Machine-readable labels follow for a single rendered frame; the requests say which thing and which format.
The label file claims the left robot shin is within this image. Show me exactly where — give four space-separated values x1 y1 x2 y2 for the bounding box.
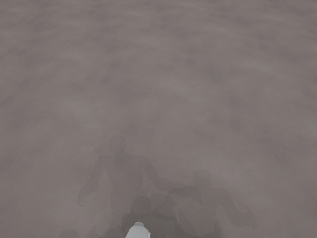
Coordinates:
129 222 144 230

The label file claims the robot left thigh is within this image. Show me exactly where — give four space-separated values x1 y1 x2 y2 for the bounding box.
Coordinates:
125 225 151 238

